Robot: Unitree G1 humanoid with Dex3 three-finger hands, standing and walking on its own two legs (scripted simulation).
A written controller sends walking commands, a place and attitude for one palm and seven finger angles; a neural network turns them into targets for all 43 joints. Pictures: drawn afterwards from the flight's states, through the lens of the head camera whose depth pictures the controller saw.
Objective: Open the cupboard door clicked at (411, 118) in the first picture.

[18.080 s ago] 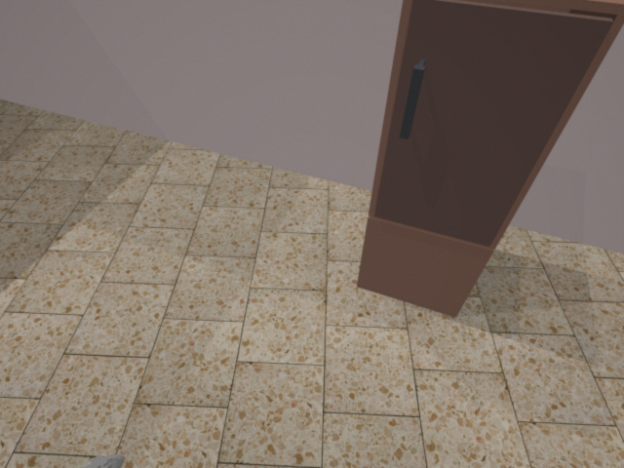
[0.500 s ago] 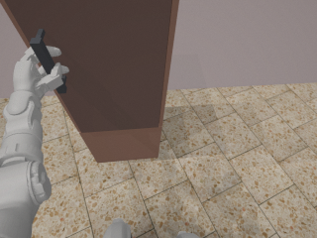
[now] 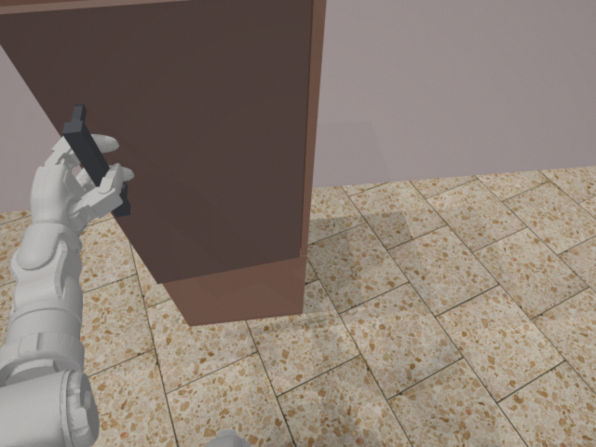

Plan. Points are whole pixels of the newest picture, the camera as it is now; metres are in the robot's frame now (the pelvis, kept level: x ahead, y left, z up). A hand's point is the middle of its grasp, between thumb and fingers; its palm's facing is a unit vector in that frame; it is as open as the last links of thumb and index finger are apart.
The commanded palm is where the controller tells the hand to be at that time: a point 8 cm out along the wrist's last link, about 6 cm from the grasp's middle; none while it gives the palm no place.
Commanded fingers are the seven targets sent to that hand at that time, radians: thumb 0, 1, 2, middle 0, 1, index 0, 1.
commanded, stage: pull the door open along its arc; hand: left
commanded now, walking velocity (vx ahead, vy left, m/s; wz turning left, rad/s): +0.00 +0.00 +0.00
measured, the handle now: (102, 164) +0.49 +0.25 +0.11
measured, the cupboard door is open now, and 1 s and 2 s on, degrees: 6 50 53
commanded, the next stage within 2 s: open thumb and fingers to let go in 0.76 s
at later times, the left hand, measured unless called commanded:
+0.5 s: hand (171, 262) +0.32 +0.13 +0.11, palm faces +0.48 -0.88 +0.03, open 6.1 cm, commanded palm +0.25 +0.16 +0.10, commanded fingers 0.00 0.90 0.90 -0.40 -1.35 -0.40 -1.35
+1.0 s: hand (228, 297) +0.27 +0.07 +0.11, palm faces +0.43 -0.90 +0.00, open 6.1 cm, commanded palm +0.22 +0.11 +0.10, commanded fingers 0.00 0.34 0.66 -0.36 -1.29 -0.36 -1.29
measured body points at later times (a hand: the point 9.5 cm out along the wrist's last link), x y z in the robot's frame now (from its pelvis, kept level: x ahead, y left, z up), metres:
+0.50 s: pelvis +0.02 -0.02 +0.01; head +0.01 -0.04 +0.46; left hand +0.29 +0.18 +0.12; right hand +0.21 -0.22 -0.08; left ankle +0.04 +0.13 -0.69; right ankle -0.06 -0.13 -0.69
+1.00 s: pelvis +0.01 -0.04 +0.01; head +0.00 -0.07 +0.46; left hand +0.25 +0.11 +0.11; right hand +0.21 -0.24 -0.08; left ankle +0.04 +0.13 -0.69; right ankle -0.06 -0.13 -0.69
